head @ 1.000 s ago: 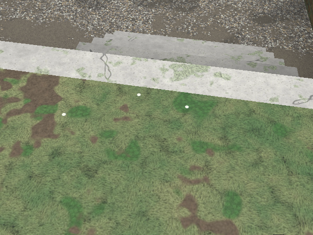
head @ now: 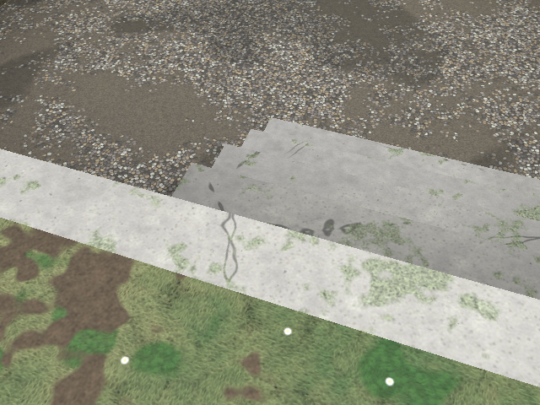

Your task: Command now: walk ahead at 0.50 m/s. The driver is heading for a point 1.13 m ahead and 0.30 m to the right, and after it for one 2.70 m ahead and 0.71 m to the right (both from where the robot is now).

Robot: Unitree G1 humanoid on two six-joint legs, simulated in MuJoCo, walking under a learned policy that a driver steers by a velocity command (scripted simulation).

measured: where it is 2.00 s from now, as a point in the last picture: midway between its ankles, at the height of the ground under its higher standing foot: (424, 253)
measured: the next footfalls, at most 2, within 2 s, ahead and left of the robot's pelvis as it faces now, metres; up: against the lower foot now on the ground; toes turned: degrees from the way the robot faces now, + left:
left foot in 0.10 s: +0.24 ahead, +0.14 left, +0.00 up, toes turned +1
right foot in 0.64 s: +0.49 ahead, -0.15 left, +0.00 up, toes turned -20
